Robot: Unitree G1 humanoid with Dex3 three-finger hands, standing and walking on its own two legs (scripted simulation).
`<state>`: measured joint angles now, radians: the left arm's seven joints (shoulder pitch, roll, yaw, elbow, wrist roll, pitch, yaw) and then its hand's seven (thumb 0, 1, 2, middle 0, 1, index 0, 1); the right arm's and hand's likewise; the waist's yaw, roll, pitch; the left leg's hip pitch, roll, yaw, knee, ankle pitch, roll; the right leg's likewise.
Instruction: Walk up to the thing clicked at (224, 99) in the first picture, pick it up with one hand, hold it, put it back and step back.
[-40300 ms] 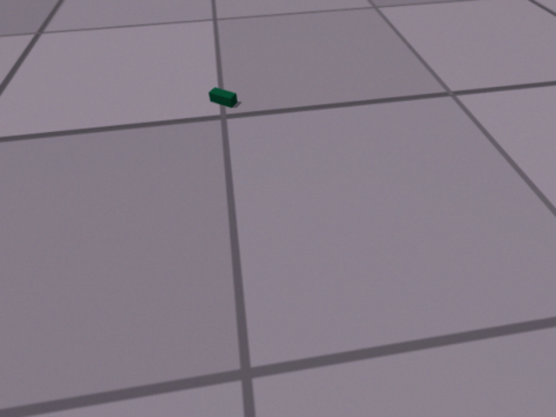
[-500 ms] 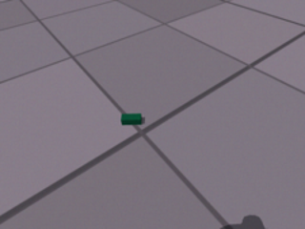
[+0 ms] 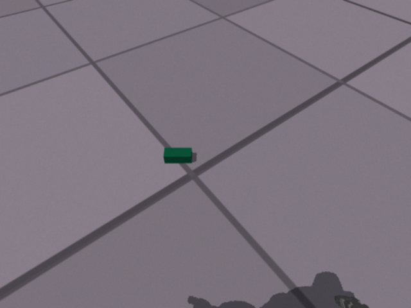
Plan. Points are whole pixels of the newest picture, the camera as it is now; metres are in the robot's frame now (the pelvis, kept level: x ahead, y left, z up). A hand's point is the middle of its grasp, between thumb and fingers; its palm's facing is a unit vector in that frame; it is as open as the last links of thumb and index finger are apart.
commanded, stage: step back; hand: left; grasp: from above
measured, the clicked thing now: (178, 155) +1.04 +0.19 -0.74
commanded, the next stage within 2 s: stand in 0.10 s
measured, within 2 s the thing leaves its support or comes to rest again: neither
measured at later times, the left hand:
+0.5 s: hand out of the picture +0.08 +0.24 -0.14, palm faces -0.01 -0.94 -0.34, open 7.4 cm
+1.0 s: hand out of the picture +0.03 +0.25 -0.14, palm faces -0.01 -0.94 -0.35, open 7.4 cm
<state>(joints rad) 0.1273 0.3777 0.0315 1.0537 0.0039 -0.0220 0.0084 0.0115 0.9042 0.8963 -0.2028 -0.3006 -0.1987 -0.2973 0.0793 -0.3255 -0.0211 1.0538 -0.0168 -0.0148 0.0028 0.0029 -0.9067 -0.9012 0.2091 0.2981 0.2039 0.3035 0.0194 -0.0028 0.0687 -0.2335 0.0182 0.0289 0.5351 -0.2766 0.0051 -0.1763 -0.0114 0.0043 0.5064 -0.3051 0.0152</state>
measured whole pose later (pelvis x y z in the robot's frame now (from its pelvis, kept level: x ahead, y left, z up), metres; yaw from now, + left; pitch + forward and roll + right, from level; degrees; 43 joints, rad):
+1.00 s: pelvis -0.02 -0.01 +0.01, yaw +1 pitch -2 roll +0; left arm 0.14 0.35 0.01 1.14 0.01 -0.01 -0.01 0.01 0.90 0.90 -0.20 -0.30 -0.20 -0.30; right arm 0.13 -0.35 0.00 1.15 -0.02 -0.01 0.02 0.00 -0.91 -0.90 0.21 0.30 0.20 0.30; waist 0.00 0.01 0.05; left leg -0.16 0.02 0.01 0.33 -0.13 -0.01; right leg -0.11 -0.01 -0.01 0.32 -0.18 0.01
